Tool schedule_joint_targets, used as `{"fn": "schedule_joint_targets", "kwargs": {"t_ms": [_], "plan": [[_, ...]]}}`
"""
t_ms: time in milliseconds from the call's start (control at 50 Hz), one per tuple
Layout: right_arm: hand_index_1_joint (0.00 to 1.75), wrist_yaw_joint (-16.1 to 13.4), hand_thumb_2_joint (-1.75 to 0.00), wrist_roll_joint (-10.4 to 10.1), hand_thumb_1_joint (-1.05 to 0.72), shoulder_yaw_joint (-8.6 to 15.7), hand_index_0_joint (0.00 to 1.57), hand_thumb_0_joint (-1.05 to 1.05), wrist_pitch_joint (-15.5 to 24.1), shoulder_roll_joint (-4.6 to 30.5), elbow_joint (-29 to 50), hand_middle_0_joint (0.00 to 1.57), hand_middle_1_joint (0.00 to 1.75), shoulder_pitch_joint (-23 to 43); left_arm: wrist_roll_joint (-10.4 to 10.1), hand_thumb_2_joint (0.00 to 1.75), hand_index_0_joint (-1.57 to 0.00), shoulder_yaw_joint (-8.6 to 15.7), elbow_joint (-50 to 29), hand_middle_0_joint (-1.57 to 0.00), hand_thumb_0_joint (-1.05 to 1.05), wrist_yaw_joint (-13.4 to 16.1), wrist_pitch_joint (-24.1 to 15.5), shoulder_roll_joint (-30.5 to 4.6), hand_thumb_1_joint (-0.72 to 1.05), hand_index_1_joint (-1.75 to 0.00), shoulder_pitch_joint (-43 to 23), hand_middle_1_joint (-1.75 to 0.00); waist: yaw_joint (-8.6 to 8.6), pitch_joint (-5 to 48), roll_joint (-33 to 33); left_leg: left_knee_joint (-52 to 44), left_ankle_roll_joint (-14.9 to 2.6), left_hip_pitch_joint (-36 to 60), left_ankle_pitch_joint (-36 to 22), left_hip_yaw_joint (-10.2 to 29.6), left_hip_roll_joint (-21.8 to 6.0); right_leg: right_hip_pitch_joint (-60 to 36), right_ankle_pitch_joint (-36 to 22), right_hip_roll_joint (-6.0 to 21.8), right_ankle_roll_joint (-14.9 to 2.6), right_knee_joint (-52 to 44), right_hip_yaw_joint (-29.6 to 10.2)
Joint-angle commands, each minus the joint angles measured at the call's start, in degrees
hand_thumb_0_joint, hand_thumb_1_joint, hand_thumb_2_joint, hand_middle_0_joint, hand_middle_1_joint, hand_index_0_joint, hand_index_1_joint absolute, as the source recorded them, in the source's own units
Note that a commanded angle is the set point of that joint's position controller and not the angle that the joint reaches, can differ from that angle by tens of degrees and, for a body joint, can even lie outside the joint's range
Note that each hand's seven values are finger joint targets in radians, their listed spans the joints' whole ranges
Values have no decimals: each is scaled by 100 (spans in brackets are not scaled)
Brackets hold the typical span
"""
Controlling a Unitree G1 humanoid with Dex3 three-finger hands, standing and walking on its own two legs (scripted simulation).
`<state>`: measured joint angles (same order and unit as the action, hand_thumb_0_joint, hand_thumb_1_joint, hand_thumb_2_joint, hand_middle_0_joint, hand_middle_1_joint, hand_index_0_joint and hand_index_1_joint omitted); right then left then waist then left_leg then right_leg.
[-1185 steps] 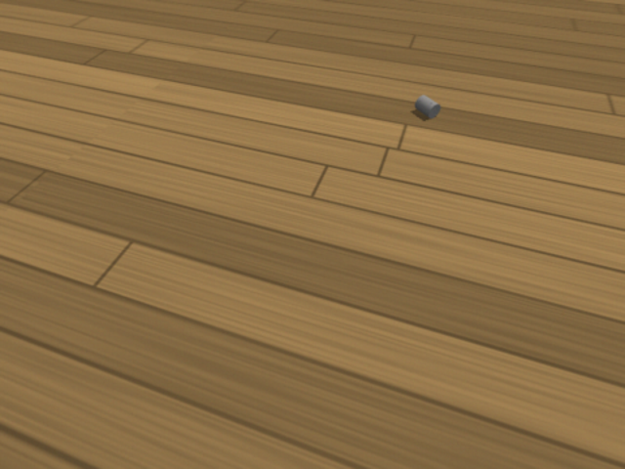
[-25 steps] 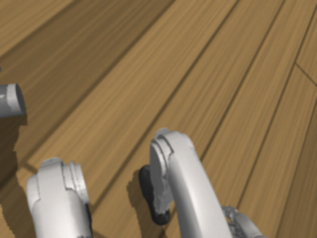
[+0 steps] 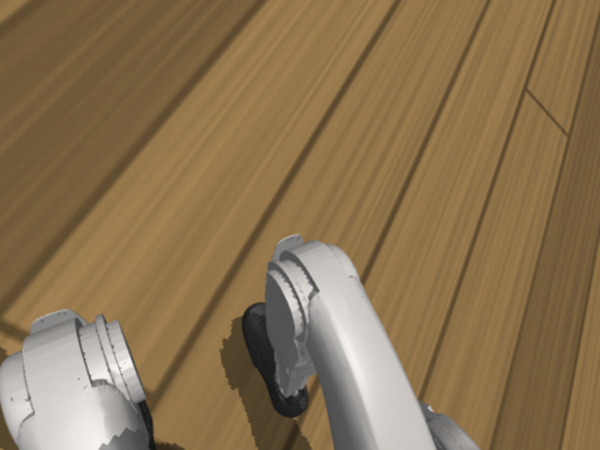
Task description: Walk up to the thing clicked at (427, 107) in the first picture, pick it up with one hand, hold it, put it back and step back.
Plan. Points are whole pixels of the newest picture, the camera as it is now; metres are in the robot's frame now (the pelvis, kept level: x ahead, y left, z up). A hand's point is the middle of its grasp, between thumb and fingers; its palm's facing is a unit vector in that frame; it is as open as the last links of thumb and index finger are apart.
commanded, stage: rest palm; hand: left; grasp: from above
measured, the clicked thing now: out of the picture +0.48 +0.32 -0.27
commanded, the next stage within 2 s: close in 0.76 s
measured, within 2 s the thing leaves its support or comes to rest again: neither
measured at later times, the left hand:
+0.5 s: hand out of the picture +0.45 +0.32 -0.24, palm faces -0.48 -0.11 -0.87, open 13.7 cm
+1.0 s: hand out of the picture +0.46 +0.31 -0.25, palm faces -0.47 -0.10 -0.88, open 12.7 cm
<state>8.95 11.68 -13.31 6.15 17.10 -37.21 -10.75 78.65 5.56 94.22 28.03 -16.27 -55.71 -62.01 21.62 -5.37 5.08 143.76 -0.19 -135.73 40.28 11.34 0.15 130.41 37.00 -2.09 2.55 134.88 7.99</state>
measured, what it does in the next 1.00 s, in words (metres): stands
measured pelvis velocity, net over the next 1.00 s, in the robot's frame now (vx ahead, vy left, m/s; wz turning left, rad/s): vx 0.00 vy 0.00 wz -0.03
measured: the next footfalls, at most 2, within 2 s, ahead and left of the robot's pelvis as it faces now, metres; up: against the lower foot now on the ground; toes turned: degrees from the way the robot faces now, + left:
none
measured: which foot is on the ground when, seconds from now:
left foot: down 0.00-1.00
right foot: down 0.00-1.00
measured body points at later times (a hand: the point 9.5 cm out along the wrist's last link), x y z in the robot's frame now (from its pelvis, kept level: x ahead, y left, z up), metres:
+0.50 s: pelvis +0.00 +0.00 +0.00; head +0.28 +0.12 +0.33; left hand +0.48 +0.32 -0.19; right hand +0.06 -0.26 -0.06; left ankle +0.07 +0.12 -0.28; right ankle +0.11 -0.12 -0.28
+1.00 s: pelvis +0.00 +0.00 -0.01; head +0.28 +0.12 +0.33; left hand +0.48 +0.31 -0.20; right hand +0.05 -0.26 -0.06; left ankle +0.07 +0.12 -0.28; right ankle +0.11 -0.12 -0.28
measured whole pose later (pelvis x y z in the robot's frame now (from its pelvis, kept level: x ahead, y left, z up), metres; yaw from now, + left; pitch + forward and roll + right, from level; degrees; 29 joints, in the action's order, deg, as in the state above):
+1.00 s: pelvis +0.00 +0.00 -0.01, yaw -2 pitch +29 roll -14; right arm 11.9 13.1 -15.9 10.0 19.1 -35.7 -7.6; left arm 77.8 6.6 97.4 32.1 -14.9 -58.1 -61.3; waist 22.4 -8.0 7.1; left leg 146.1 -0.2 -135.3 41.5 13.3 -0.2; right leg 129.7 37.0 -2.9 3.1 135.7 9.5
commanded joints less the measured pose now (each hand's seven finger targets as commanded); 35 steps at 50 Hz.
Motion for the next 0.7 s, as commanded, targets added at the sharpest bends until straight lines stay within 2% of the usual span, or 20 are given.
{"fn": "schedule_joint_targets", "kwargs": {"t_ms": [0, 40, 60, 100, 160, 180, 200, 220, 240, 300, 320, 360, 380, 400, 460, 480, 500, 580, 660, 680], "plan": [[30, -35, -90, 15, -90, 525, 20, 0, 64, 1839, 48, 20, 30, -1019, -154, 106, -8, 178, -688, -10, 0, 317, 52, -1467, -53, -99, -1515, -97, 35, 3862, -2818, -1443, -76, 3013, -1264, -486, -81, -2042, -1290, -195, -454, -1107, 507], [30, -1, -90, 30, -90, 506, 20, 0, 104, 1847, 60, 20, 30, -989, -177, 102, -9, 73, -606, -11, 0, 298, 87, -1295, -52, -96, -1461, -94, 81, 3634, -2746, -1414, -67, 2928, -1256, -492, -84, -1960, -1277, -193, -452, -1107, 528], [30, 8, -90, 36, -90, 512, 20, 0, 111, 1896, 20, 20, 30, -1010, -166, 103, -9, 221, -543, -11, 0, 307, 101, -1505, -52, -96, -1364, -94, 79, 3605, -2727, -1401, -74, 2945, -1224, -477, -94, -1976, -1248, -204, -440, -1097, 530], [30, 2, -90, 30, -90, 505, 20, 0, 122, 1879, 58, 20, 30, -1032, -189, 103, -9, 258, -797, -11, 0, 320, 89, -1587, -52, -97, -1416, -95, -6, 3909, -2849, -1427, -64, 3033, -1368, -483, -93, -2235, -1370, -205, -445, -1109, 495], [30, 44, -90, 46, -90, 503, 20, 0, 131, 1888, 13, 20, 30, -975, -243, 101, -9, 163, -377, -11, 0, 275, 136, -1357, -52, -96, -1214, -94, 145, 3624, -2633, -1338, -79, 2911, -1316, -441, -115, -2108, -1373, -232, -424, -1058, 549], [30, 40, -90, 15, -90, 515, 20, 0, 139, 1907, 93, 20, 30, -918, -291, 103, -9, 69, -781, -10, 0, 248, 81, -1298, -51, -97, -1455, -96, 117, 3755, -2770, -1408, -57, 3010, -1362, -426, -103, -2111, -1378, -227, -434, -1094, 555], [30, 23, -90, 27, -90, 528, 20, 0, 120, 1938, -24, 20, 30, -990, -257, 103, -9, 269, -579, -10, 0, 277, 85, -1566, -52, -98, -1345, -97, 97, 3703, -2790, -1418, -52, 3017, -1289, -404, -114, -2108, -1317, -220, -448, -1086, 567], [30, 34, -90, 32, -90, 521, 20, 0, 132, 1960, 89, 20, 30, -908, -241, 102, -9, 84, -643, -11, 0, 227, 64, -1359, -51, -97, -1420, -95, 154, 3583, -2746, -1358, -55, 2940, -1263, -416, -111, -2000, -1280, -217, -445, -1095, 575], [30, 31, -90, 37, -90, 494, 20, 0, 128, 1900, 21, 20, 30, -896, -244, 102, -9, 131, -720, -11, 0, 247, 35, -1457, -52, -97, -1388, -95, 70, 3728, -2822, -1400, -59, 2973, -1262, -426, -117, -2199, -1317, -230, -430, -1108, 553], [30, 59, -90, 83, -90, 486, 20, 0, 129, 1967, 13, 20, 30, -942, -204, 103, -10, 133, -376, -12, 0, 268, 1, -1356, -50, -98, -1282, -96, 243, 3329, -2549, -1282, -67, 2832, -1246, -396, -121, -2005, -1296, -225, -415, -1083, 614], [30, 46, -90, 79, -90, 500, 20, 0, 107, 2005, 20, 20, 30, -972, -209, 106, -10, 229, -673, -12, 0, 303, -55, -1520, -49, -100, -1383, -98, 183, 3591, -2675, -1350, -47, 3002, -1352, -363, -115, -2125, -1365, -226, -415, -1096, 627], [30, 62, -90, 78, -90, 469, 20, 0, 145, 1921, 60, 20, 30, -806, -199, 104, -10, 23, -699, -12, 0, 322, -101, -1329, -50, -100, -1508, -98, 133, 3663, -2839, -1352, -25, 3111, -1305, -364, -132, -2077, -1313, -234, -442, -1069, 599], [30, 68, -90, 102, -90, 478, 20, 0, 139, 1978, 14, 20, 30, -909, -162, 106, -11, 158, -544, -12, 0, 360, -88, -1462, -48, -102, -1351, -100, 206, 3559, -2817, -1354, -15, 3182, -1387, -329, -138, -2051, -1385, -225, -423, -1023, 658], [30, 97, -90, 89, -90, 460, 20, 0, 152, 1947, 12, 20, 30, -874, -194, 104, -11, 72, -359, -13, 0, 344, -79, -1328, -47, -101, -1308, -99, 220, 3357, -2716, -1338, -22, 3013, -1230, -324, -138, -1919, -1260, -227, -421, -996, 657], [30, 100, -90, 114, -90, 462, 20, 0, 161, 1996, 36, 20, 30, -879, -100, 107, -12, 131, -565, -14, 0, 442, -117, -1498, -46, -102, -1457, -100, 193, 3540, -2894, -1397, 14, 3206, -1324, -270, -147, -1919, -1308, -215, -440, -963, 681], [30, 114, -90, 120, -90, 468, 20, 0, 180, 1984, 63, 20, 30, -804, -98, 105, -13, 3, -571, -14, 0, 450, -113, -1342, -45, -101, -1471, -100, 171, 3524, -2995, -1405, 21, 3225, -1332, -297, -144, -1893, -1321, -225, -440, -969, 689], [30, 142, -90, 135, -90, 444, 20, 0, 195, 1943, 10, 20, 30, -802, -126, 105, -13, 24, -296, -15, 0, 469, -85, -1339, -44, -102, -1328, -100, 221, 3398, -2859, -1385, -3, 3118, -1203, -284, -158, -1908, -1262, -243, -420, -950, 678], [30, 159, -91, 131, -90, 430, 20, 0, 233, 2008, 22, 20, 30, -811, -94, 106, -13, 85, -431, -15, 0, 568, -60, -1500, -43, -103, -1378, -102, 180, 3497, -2920, -1395, -11, 3142, -1267, -295, -151, -1969, -1328, -244, -410, -964, 685], [30, 183, -90, 131, -90, 373, 20, 0, 272, 1932, 5, 20, 30, -796, -168, 102, -13, -29, -531, -14, 0, 662, -19, -1376, -43, -102, -1446, -102, 157, 3844, -2984, -1330, -30, 3168, -1566, -336, -161, -2302, -1663, -277, -393, -971, 631], [30, 209, -90, 138, -90, 366, 20, 0, 295, 1934, -13, 20, 30, -787, -174, 102, -13, -83, -146, -13, 0, 659, 37, -1273, -43, -103, -1288, -102, 246, 3523, -2727, -1245, -66, 2934, -1412, -348, -163, -2180, -1574, -280, -372, -969, 638]]}}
